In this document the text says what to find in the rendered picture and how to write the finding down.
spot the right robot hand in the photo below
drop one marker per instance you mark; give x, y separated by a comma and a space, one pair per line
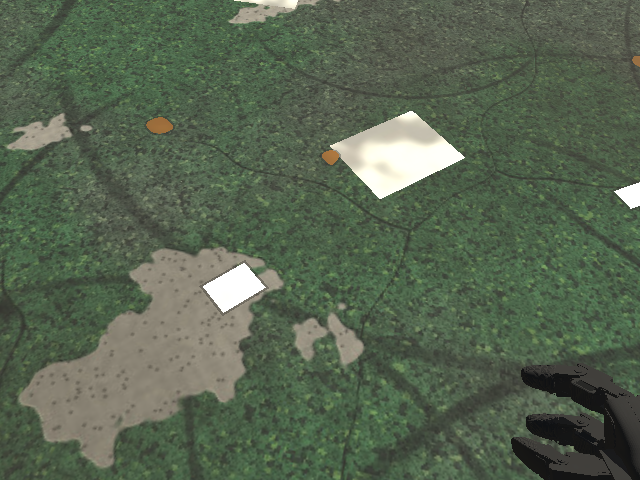
607, 451

